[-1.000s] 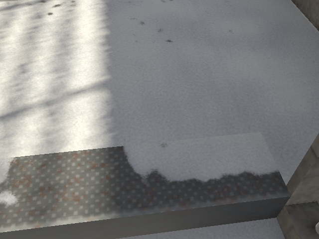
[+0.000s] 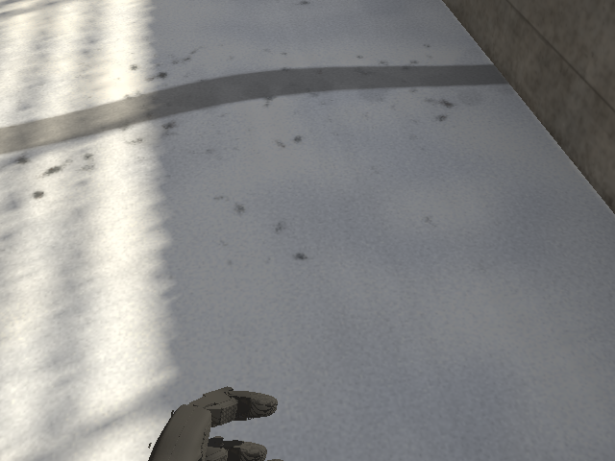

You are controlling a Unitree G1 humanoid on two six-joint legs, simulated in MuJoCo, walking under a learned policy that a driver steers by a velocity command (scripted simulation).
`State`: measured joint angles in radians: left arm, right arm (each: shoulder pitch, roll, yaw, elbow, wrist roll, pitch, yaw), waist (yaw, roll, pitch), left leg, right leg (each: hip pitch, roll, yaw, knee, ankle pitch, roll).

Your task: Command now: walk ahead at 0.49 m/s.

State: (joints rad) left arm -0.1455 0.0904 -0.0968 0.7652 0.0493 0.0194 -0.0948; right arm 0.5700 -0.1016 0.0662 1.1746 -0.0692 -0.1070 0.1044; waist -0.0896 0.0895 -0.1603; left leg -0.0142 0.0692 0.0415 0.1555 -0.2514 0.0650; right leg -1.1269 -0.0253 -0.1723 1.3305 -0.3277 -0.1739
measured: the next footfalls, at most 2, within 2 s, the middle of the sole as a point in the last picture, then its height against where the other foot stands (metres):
right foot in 0.02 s outside the picture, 0.16 m higher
left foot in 0.64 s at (225, 459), level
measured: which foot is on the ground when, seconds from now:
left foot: down 0.00-0.04, up 0.06-0.62, down 0.64-1.00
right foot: up 0.00-0.00, down 0.02-0.68, up 0.70-1.00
